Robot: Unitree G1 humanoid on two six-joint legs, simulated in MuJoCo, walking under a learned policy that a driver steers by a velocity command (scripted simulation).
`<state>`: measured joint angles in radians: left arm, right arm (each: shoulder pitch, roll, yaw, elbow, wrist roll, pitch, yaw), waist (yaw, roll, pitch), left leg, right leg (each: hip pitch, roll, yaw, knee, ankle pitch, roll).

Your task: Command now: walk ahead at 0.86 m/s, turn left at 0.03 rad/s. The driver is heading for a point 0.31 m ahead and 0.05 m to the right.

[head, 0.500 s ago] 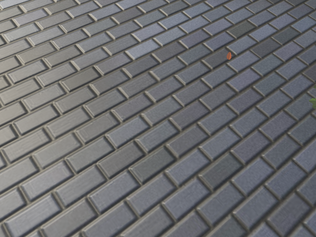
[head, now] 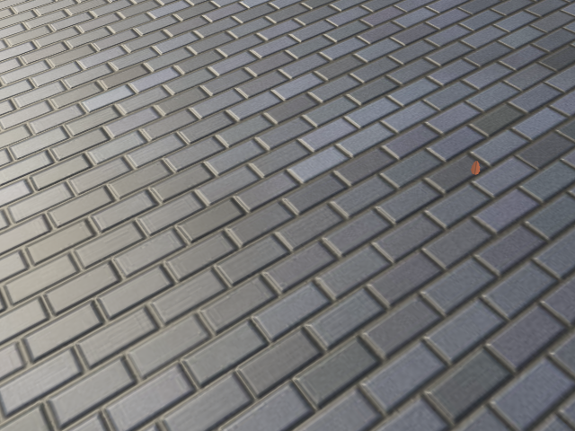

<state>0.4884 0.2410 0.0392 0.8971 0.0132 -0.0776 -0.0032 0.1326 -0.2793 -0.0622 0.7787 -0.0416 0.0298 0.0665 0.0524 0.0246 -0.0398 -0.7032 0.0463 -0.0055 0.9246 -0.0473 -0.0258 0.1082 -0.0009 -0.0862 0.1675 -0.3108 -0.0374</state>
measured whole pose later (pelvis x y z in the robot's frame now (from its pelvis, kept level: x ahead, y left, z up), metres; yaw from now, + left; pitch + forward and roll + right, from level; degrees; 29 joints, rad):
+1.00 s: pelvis +0.39 +0.07 +0.00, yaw -3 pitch -1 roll +0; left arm 0.23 0.19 0.02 1.04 0.01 0.01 0.01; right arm 0.29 -0.16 0.00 1.10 -0.02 0.01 -0.04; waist 0.02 -0.03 0.01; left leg -0.16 -0.03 0.00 0.46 -0.27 0.02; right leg -0.31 0.02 -0.04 0.40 -0.09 -0.04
